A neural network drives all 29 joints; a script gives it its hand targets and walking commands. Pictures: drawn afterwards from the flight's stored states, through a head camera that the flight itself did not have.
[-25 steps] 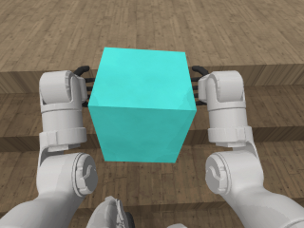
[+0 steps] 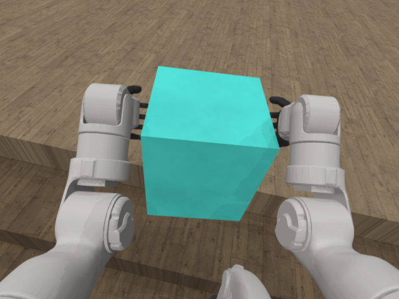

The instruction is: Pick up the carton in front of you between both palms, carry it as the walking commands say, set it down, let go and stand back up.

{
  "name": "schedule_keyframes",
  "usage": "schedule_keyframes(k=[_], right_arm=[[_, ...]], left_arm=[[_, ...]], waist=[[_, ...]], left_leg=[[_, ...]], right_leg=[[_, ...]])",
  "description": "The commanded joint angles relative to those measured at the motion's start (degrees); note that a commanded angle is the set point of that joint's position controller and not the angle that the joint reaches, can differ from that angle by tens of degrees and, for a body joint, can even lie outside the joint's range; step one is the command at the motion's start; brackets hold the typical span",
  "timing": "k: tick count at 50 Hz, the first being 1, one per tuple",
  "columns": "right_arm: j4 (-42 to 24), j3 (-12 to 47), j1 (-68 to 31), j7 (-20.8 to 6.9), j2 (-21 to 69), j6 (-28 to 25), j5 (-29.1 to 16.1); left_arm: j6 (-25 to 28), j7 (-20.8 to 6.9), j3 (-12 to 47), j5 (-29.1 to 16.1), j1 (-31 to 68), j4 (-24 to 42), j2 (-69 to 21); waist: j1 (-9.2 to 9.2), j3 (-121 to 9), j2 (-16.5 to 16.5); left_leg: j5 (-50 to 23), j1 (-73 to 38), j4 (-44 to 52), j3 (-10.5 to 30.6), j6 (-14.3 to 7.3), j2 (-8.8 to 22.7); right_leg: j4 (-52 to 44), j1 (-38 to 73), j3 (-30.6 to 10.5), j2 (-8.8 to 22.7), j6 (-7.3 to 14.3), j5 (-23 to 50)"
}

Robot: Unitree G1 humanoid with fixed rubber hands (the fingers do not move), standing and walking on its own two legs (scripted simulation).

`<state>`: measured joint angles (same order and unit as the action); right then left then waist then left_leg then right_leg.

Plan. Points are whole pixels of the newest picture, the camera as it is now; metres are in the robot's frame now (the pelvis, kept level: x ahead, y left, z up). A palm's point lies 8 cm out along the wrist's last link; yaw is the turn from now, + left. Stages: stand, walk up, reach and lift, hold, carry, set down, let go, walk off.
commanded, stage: carry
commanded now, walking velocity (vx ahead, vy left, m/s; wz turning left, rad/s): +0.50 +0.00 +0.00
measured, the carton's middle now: (201, 148) +0.39 +0.04 +0.10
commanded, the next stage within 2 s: none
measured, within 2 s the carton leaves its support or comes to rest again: neither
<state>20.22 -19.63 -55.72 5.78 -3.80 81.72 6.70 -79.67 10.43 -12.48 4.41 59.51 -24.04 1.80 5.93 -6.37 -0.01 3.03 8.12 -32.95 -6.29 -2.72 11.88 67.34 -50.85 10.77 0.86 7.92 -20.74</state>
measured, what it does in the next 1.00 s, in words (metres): climbs: left foot 0.16 m higher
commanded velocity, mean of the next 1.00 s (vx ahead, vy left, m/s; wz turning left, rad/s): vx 0.50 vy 0.00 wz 0.00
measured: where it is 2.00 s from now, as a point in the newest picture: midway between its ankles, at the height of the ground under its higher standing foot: (199, 99)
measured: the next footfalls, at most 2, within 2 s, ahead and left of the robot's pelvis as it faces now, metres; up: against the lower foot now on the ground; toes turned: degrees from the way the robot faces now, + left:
left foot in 0.56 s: +0.54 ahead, +0.17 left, +0.16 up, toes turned +7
right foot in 1.16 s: +0.88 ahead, -0.02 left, +0.33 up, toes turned -6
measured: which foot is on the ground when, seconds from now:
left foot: up 0.00-0.54, down 0.56-1.00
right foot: down 0.00-0.56, up 0.58-1.00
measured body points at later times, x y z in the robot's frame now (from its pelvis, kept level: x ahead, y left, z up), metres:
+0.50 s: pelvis +0.27 +0.05 +0.14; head +0.26 +0.01 +0.59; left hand +0.66 +0.18 +0.36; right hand +0.66 -0.12 +0.34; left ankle +0.47 +0.17 -0.39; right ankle +0.14 -0.10 -0.61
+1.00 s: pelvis +0.55 +0.08 +0.30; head +0.56 +0.13 +0.75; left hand +0.95 +0.23 +0.49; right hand +0.94 -0.06 +0.51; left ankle +0.50 +0.16 -0.45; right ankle +0.67 -0.04 -0.14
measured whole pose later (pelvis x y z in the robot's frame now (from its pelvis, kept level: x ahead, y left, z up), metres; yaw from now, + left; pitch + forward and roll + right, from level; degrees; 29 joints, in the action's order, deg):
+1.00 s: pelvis +0.55 +0.08 +0.30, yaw +0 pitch +2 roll -3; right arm 14.9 -18.1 -57.2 10.5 -1.5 80.8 6.1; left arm -80.5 11.0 -15.3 6.3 58.4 -13.0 0.6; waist -1.4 -2.2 -2.7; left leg 17.6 8.7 -24.0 -6.3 -3.2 3.4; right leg 114.0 -75.4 5.3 4.8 7.3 -23.0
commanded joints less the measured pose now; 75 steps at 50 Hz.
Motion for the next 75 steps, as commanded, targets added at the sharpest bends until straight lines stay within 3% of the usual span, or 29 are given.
schedule_keyframes(k=[1, 2, 6, 11, 15, 18, 20, 22, 25, 26, 27, 28, 29, 30, 33, 39, 43, 48, 50, 53, 55, 57, 58, 59, 60, 61, 63, 68, 75], right_arm=[[-2.80, 18.66, -40.89, -12.28, 58.27, -3.54, -20.47], [-4.18, 18.52, -42.69, -11.59, 58.82, -4.20, -20.00], [-16.21, 23.97, -51.39, -9.27, 60.99, -4.85, -22.36], [-20.16, 30.72, -49.55, -7.94, 61.51, -3.79, -25.81], [-13.53, 31.66, -46.90, -8.79, 62.03, -1.33, -27.69], [-8.29, 29.45, -44.81, -9.45, 60.79, -0.63, -27.35], [-6.11, 28.87, -47.50, -9.34, 61.79, -0.64, -28.06], [-5.43, 29.03, -48.41, -9.14, 63.26, -0.72, -28.84], [-2.36, 26.83, -47.69, -9.29, 66.40, -1.08, -30.07], [-2.27, 26.17, -47.24, -9.52, 67.06, -1.54, -30.24], [-4.10, 26.62, -49.01, -9.97, 68.75, -2.35, -31.08], [-5.98, 26.63, -50.49, -10.84, 69.95, -3.02, -32.67], [-6.69, 26.75, -53.08, -11.50, 69.55, -4.33, -33.58], [-6.71, 26.93, -53.64, -12.08, 72.21, -4.88, -35.30], [-15.63, 28.13, -59.60, -13.49, 73.67, -6.36, -35.98], [-17.36, 28.34, -52.72, -12.42, 71.34, -4.92, -33.13], [-14.47, 28.26, -46.77, -11.85, 65.27, -2.84, -29.04], [-9.59, 27.26, -47.52, -13.73, 62.07, -1.95, -28.30], [-7.36, 25.10, -48.59, -14.40, 60.53, -1.69, -28.18], [-1.74, 20.94, -45.96, -15.00, 59.44, -1.38, -27.21], [1.66, 18.74, -45.45, -15.06, 60.29, -1.93, -26.26], [1.33, 17.09, -45.02, -14.85, 60.52, -3.07, -23.97], [0.34, 17.09, -45.82, -14.62, 60.66, -3.52, -23.61], [-1.79, 17.26, -45.63, -14.58, 62.53, -4.32, -23.67], [-3.77, 18.20, -46.35, -14.16, 61.27, -4.75, -23.37], [-4.28, 18.58, -48.07, -13.38, 62.42, -5.16, -23.58], [-8.48, 19.40, -48.39, -12.25, 61.66, -5.79, -23.30], [-14.53, 25.17, -48.79, -10.19, 62.69, -5.39, -24.82], [-11.10, 28.25, -45.50, -8.98, 64.79, -2.45, -25.72]], left_arm=[[2.59, -16.01, 21.44, -31.30, 43.15, 8.41, -71.60], [3.28, -16.83, 22.37, -33.05, 46.27, 10.95, -72.84], [4.42, -18.54, 24.88, -36.04, 53.22, 20.99, -75.60], [1.82, -16.87, 23.21, -30.98, 43.96, 19.28, -70.50], [-0.18, -15.88, 20.56, -25.91, 37.21, 13.80, -62.72], [-0.48, -16.04, 20.11, -24.67, 37.35, 14.78, -59.11], [-1.11, -16.71, 17.74, -23.75, 39.30, 12.34, -57.74], [-1.38, -17.15, 16.49, -24.36, 41.00, 10.52, -58.44], [-1.35, -17.09, 13.55, -22.74, 39.52, 4.90, -59.49], [-0.95, -17.09, 12.81, -21.75, 38.72, 4.19, -60.07], [-0.48, -16.93, 12.09, -20.88, 38.20, 4.42, -59.86], [0.15, -16.62, 11.33, -19.39, 36.85, 4.21, -59.42], [0.90, -16.43, 9.80, -17.94, 35.87, 4.15, -60.59], [1.04, -15.92, 10.02, -17.25, 36.08, 3.23, -59.90], [2.40, -14.96, 13.81, -19.61, 44.43, 12.18, -62.86], [2.30, -13.23, 22.76, -23.86, 42.67, 19.99, -66.21], [0.80, -13.30, 25.89, -25.24, 40.56, 17.46, -66.16], [-0.09, -13.47, 25.21, -25.30, 40.57, 10.99, -64.94], [-0.56, -13.32, 24.32, -25.38, 42.38, 9.54, -65.50], [-0.64, -13.22, 21.68, -25.92, 40.92, 4.30, -67.16], [-0.30, -13.33, 19.01, -25.77, 39.36, 1.84, -68.32], [0.69, -14.09, 17.59, -26.75, 40.59, 2.22, -68.93], [1.48, -14.63, 18.18, -27.89, 41.79, 3.73, -71.15], [2.59, -15.12, 19.05, -28.32, 43.74, 7.12, -70.87], [3.32, -15.70, 19.71, -29.63, 43.74, 7.55, -72.62], [3.62, -16.30, 20.07, -30.95, 44.72, 9.34, -73.54], [4.97, -17.29, 23.60, -34.00, 49.87, 15.22, -76.29], [4.29, -16.73, 23.52, -33.12, 47.37, 17.97, -76.07], [1.09, -15.79, 20.66, -27.73, 43.18, 16.06, -68.75]], waist=[[2.06, -39.57, -13.70], [0.56, -40.85, -7.89], [-3.60, -25.71, -5.60], [-2.28, -26.07, -3.98], [3.12, -22.60, -8.63], [1.45, -13.81, -3.45], [-2.00, -8.70, -7.65], [-3.73, -8.42, -11.52], [-10.94, -20.59, -20.02], [-14.84, -27.31, -22.01], [-17.92, -31.08, -17.43], [-16.57, -31.60, -11.66], [-10.59, -38.63, 15.38], [-11.72, -45.46, 14.03], [-8.67, -30.88, 4.63], [-8.51, -28.72, 0.79], [-12.20, -26.07, 6.10], [-8.17, -15.11, 5.00], [-7.83, -11.96, 9.51], [-6.85, -13.92, 12.58], [-4.39, -19.04, 15.65], [1.30, -27.17, 20.99], [4.53, -31.88, 16.71], [3.27, -36.02, -2.17], [2.72, -36.76, -17.02], [1.26, -37.40, -9.42], [-1.23, -29.25, -1.86], [-0.16, -25.22, -0.57], [-0.41, -26.58, -10.60]], left_leg=[[7.45, 27.15, -66.21, 10.39, 2.35, -17.42], [7.83, 31.76, -77.63, 18.67, 0.19, -16.50], [7.06, 45.03, -75.23, 13.25, -3.96, -9.95], [8.45, 50.54, -62.23, 5.21, -3.49, -7.61], [26.81, 84.76, -92.89, 6.81, -4.42, -6.90], [31.09, 90.05, -88.03, 5.50, -3.20, -5.38], [24.71, 79.85, -76.21, 1.98, -1.37, -4.18], [20.61, 56.40, -58.42, -5.35, -2.26, -4.27], [9.48, 23.73, -39.64, -12.12, -6.39, -12.95], [9.37, 16.49, -34.22, -11.94, -6.25, -15.34], [7.94, 8.16, -16.61, -8.79, -4.65, -17.30], [8.21, -2.23, -4.08, 5.10, -2.96, -14.60], [-11.77, -16.12, 4.11, 43.93, -11.54, 7.54], [-6.67, -16.11, 6.38, 52.15, -15.15, 6.33], [21.18, -6.10, 4.21, 39.15, -11.17, 2.68], [7.31, -14.66, 6.19, 24.73, -11.99, 3.38], [3.03, -29.17, 10.24, 26.30, -15.48, 8.44], [15.46, -15.81, 16.47, 15.91, -8.38, 0.39], [6.00, -8.67, 26.31, 11.53, -10.11, -0.54], [-31.96, -12.60, 24.58, 1.21, -8.97, -1.21], [-74.14, -11.90, 16.20, -3.70, -7.29, -0.44], [-94.00, -14.20, -2.28, -3.19, -4.62, 1.59], [-80.25, -7.19, -17.86, -1.60, -2.97, 0.42], [-36.39, 12.86, -40.67, 1.89, 0.63, -9.62], [5.51, 24.58, -64.43, 10.89, 2.25, -19.01], [8.58, 30.72, -76.65, 19.02, -0.11, -17.29], [13.96, 39.87, -75.91, 16.38, -2.08, -12.70], [25.24, 46.09, -53.30, 10.83, -2.09, -10.24], [7.55, 38.90, -19.62, 3.17, 0.35, -8.95]], right_leg=[[-41.91, 56.66, -55.53, 15.78, 16.43, 38.13], [-37.07, 57.30, -51.42, 15.13, 15.59, 29.61], [-39.15, 47.79, -34.70, 12.18, 5.29, -3.85], [-41.21, 52.93, -25.14, 13.87, 5.73, 12.96], [-45.66, 75.28, -34.17, 21.31, 11.37, 13.53], [-51.18, 71.97, -26.67, 18.17, 4.84, 1.20], [-56.87, 57.71, -19.33, 13.72, 1.97, -5.31], [-68.43, 42.59, -8.97, 10.48, 4.48, 10.24], [-53.81, 43.17, 0.36, 10.14, 2.98, 87.83], [-41.69, 49.14, 0.32, 11.57, 0.95, 100.56], [-24.26, 50.68, 0.26, 9.49, -1.75, 95.26], [-12.58, 40.76, -7.16, 7.43, -3.65, 62.57], [14.51, 22.05, -12.91, -3.61, -8.17, 10.62], [33.34, 19.50, -24.79, -6.79, -6.91, 10.84], [41.93, 4.40, -18.97, -1.69, -2.42, 15.56], [35.44, -8.90, -11.76, 1.54, -0.91, 7.63], [59.79, -34.82, -9.44, 1.85, 0.11, -4.63], [48.29, -33.55, -4.16, 3.90, -1.13, -1.00], [34.56, -22.38, 0.08, 4.27, -0.66, -2.92], [18.75, -11.50, 4.11, 2.49, 1.80, 0.71], [3.74, 5.66, 8.19, -3.05, 3.20, 2.29], [-7.54, 22.57, 5.83, -7.34, 2.93, -3.00], [-16.38, 36.24, -3.64, -6.71, 3.09, -3.48], [-33.57, 48.83, -38.96, 8.00, 11.10, -8.98], [-44.83, 51.66, -61.18, 14.35, 17.61, 9.73], [-40.08, 53.94, -55.10, 13.54, 16.13, 8.69], [-37.18, 49.29, -44.39, 13.05, 10.64, 6.23], [-36.44, 57.09, -30.89, 12.21, 6.55, 16.35], [-39.61, 59.37, -15.33, 10.08, 4.09, 35.81]])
